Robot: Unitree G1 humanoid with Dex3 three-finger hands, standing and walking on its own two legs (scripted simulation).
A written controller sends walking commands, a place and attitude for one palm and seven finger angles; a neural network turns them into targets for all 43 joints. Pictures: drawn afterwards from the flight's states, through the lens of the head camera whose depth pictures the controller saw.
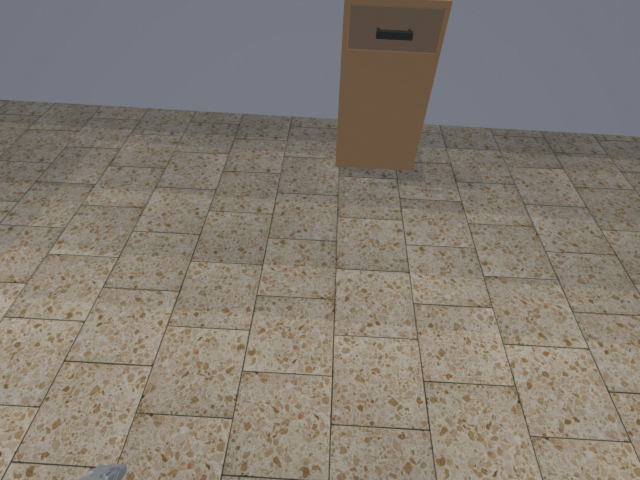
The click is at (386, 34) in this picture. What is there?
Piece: drawer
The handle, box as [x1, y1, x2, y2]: [376, 28, 413, 40]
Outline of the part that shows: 376,38 411,40 413,33 410,29 404,31 383,30 377,28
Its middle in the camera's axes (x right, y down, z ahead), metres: +0.28 -0.80 +1.51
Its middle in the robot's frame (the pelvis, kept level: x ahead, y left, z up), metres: +1.67 -0.20 -0.09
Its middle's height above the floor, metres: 0.68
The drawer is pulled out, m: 0.00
